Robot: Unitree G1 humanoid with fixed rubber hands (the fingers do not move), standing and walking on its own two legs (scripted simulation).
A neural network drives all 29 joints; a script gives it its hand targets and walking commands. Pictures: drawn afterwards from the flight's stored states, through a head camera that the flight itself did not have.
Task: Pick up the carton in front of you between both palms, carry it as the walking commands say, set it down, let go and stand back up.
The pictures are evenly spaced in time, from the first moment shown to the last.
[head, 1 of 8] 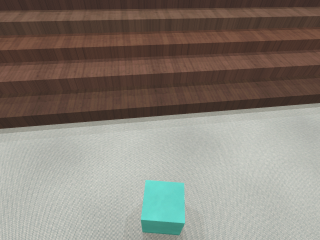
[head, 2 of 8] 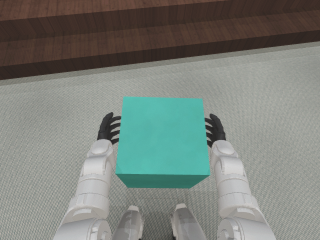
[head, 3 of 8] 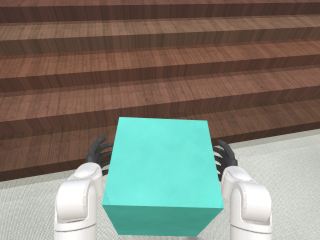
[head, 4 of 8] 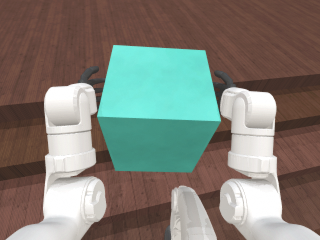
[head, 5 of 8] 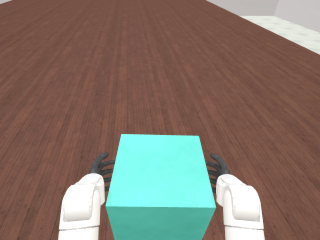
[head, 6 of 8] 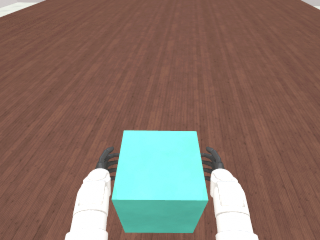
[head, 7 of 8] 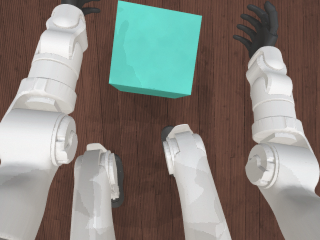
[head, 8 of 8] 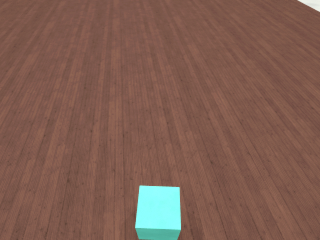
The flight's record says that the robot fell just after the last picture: no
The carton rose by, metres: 1.98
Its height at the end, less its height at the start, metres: +1.22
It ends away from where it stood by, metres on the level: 5.06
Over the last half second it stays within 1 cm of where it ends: yes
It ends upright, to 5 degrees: yes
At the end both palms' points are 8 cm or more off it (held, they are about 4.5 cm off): yes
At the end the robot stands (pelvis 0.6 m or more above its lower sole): yes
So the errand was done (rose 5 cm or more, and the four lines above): yes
